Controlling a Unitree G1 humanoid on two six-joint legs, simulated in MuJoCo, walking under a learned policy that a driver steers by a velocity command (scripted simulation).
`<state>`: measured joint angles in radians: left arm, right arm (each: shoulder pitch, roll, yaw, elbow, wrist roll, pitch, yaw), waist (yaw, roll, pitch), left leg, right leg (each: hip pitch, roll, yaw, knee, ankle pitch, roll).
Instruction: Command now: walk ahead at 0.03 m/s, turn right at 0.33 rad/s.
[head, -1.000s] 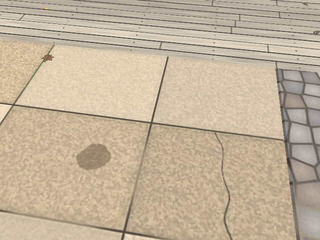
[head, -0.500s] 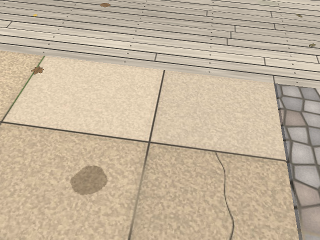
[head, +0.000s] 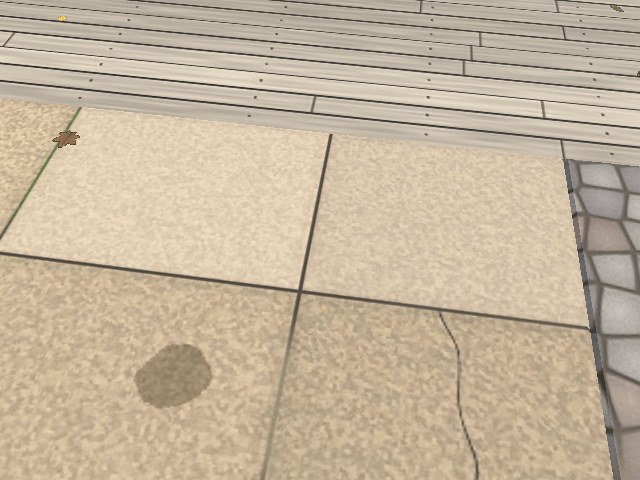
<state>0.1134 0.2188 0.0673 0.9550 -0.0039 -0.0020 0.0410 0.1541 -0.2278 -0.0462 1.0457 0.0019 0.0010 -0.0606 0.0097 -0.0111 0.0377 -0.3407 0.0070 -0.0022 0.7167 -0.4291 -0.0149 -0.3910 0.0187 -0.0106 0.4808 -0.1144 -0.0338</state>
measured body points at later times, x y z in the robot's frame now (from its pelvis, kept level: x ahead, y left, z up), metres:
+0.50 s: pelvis +0.01 -0.02 +0.00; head +0.05 -0.03 +0.45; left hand +0.26 +0.18 -0.10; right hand +0.01 -0.33 -0.13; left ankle +0.01 +0.12 -0.73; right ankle +0.00 -0.12 -0.74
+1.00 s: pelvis +0.11 -0.04 +0.01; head +0.12 -0.03 +0.46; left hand +0.30 +0.18 -0.11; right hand +0.14 -0.35 -0.09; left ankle +0.19 +0.04 -0.73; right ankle +0.00 -0.13 -0.73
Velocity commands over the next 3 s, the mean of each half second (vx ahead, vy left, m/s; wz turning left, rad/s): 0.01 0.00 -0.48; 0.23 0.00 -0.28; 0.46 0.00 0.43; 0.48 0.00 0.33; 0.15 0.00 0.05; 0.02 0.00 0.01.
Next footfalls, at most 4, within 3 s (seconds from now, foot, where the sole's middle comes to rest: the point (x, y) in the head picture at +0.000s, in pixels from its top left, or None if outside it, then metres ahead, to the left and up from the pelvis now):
0.06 left None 0.05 0.12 -0.77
0.50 right None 0.03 -0.14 -0.77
1.02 left None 0.23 0.03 -0.77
1.48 right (462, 476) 0.48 -0.26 -0.77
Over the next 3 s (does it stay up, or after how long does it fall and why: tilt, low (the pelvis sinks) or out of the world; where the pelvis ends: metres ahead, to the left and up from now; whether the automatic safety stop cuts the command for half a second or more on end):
stays up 0.76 -0.11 0.00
